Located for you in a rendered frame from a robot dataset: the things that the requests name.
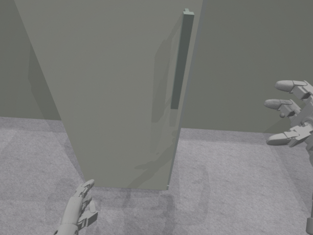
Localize robot left hand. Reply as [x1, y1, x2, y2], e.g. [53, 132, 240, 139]
[60, 179, 98, 230]

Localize robot right hand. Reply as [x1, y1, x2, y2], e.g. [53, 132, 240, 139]
[263, 80, 313, 148]

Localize left robot forearm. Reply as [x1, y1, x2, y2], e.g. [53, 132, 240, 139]
[53, 223, 79, 235]

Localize fridge door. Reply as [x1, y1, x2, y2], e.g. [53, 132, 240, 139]
[14, 0, 203, 190]

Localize handle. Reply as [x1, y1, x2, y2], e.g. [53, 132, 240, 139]
[170, 8, 194, 109]

